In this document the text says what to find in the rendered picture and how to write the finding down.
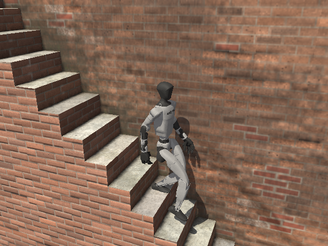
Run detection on stairs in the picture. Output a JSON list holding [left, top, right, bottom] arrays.
[[0, 0, 235, 246]]

